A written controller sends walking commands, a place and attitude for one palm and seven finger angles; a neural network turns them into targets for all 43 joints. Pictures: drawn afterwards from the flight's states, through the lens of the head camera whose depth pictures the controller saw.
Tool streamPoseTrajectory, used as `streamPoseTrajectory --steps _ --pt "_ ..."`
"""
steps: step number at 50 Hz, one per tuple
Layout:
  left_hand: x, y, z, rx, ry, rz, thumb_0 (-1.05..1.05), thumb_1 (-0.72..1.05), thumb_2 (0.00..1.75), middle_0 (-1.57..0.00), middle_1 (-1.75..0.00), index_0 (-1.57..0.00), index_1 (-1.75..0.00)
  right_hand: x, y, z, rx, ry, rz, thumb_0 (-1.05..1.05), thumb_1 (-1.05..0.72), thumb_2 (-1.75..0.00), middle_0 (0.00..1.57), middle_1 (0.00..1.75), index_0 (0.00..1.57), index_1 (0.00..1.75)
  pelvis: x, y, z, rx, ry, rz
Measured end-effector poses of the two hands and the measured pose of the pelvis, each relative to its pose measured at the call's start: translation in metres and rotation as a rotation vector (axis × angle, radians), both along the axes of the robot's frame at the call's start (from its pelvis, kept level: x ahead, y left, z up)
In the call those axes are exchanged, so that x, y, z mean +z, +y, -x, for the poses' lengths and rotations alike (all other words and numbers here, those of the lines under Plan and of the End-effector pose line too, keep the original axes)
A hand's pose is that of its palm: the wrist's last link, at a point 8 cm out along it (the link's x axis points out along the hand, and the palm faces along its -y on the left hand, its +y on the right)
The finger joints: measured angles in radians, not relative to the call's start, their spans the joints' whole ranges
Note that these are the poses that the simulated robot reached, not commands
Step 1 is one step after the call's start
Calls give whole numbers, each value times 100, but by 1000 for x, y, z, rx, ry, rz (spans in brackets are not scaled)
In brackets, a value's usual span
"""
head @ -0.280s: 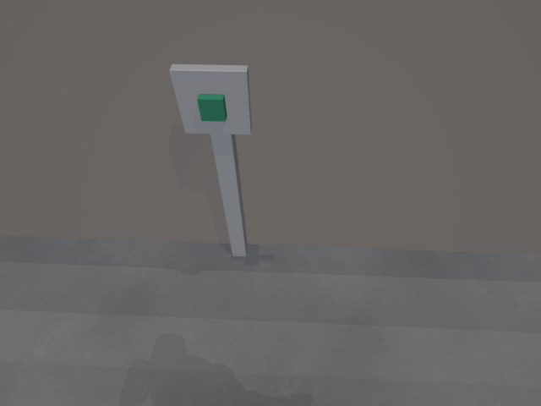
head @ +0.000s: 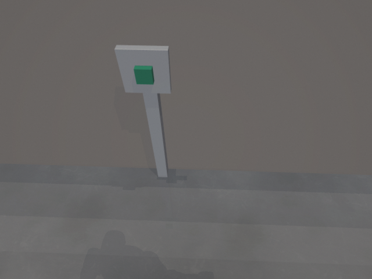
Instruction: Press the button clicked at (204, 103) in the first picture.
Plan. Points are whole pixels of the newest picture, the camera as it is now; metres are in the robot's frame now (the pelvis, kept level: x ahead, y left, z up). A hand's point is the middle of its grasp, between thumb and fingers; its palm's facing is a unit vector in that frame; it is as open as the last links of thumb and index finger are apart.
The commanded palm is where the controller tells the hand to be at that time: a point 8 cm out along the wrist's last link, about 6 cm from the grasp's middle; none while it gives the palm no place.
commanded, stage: stand and wait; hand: left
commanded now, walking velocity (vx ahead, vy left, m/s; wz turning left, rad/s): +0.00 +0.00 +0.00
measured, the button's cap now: (144, 74) +0.76 +0.19 +0.00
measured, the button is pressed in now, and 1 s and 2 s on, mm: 0 0 0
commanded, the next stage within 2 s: look at it before walking up in 0.04 s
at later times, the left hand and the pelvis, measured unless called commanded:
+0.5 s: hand out of the picture +0.07 +0.24 -0.16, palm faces +0.00 -0.95 -0.32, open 7.4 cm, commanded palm none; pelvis +0.00 +0.01 +0.00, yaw +0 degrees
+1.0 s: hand out of the picture +0.06 +0.23 -0.18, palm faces +0.01 -0.97 -0.26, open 7.4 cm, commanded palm none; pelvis +0.02 +0.01 -0.01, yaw +0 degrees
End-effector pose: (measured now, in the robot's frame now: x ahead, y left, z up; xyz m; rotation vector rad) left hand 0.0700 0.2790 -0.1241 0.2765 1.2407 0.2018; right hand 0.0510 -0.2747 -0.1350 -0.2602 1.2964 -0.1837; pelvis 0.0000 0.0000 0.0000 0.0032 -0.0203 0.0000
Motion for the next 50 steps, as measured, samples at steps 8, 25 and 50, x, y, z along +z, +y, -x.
streamPoseTrajectory --steps 8,25,50 --pt "-1 3 5 5 14 -3 0 90 90 -20 -30 -21 -30 0 2 3 -6 10 2 1 -91 -90 21 30 20 30 0 2 -1 -2 0 0" --pt "-1 10 10 9 24 -5 1 90 90 -20 -30 -20 -30 2 5 0 -3 -1 5 1 -91 -90 21 30 20 30 1 6 -1 -3 -3 0" --pt "-19 -7 20 36 84 58 0 90 90 -20 -30 -20 -30 -12 33 14 -18 72 -50 0 -91 -90 20 30 20 30 -7 11 -22 -3 5 6"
